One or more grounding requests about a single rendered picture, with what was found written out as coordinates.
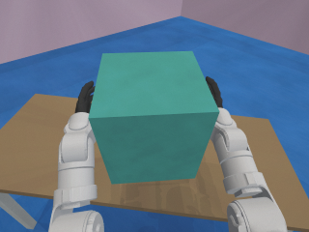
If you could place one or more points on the robot right hand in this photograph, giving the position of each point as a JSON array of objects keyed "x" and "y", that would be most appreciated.
[{"x": 215, "y": 91}]

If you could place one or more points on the carton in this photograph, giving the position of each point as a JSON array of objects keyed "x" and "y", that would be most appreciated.
[{"x": 152, "y": 115}]

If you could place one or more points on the table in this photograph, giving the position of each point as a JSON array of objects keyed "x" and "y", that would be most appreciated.
[{"x": 29, "y": 151}]

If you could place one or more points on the robot right upper arm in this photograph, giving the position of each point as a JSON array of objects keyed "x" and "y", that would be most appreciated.
[{"x": 257, "y": 214}]

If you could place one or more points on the robot left forearm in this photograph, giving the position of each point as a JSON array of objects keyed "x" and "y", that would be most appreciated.
[{"x": 76, "y": 162}]

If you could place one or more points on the robot left hand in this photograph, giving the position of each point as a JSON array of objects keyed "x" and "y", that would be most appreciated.
[{"x": 85, "y": 98}]

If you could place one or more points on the robot left upper arm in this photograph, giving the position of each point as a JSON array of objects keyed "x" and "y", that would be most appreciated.
[{"x": 85, "y": 221}]

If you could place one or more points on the robot right forearm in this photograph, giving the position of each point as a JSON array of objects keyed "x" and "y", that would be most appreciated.
[{"x": 241, "y": 176}]

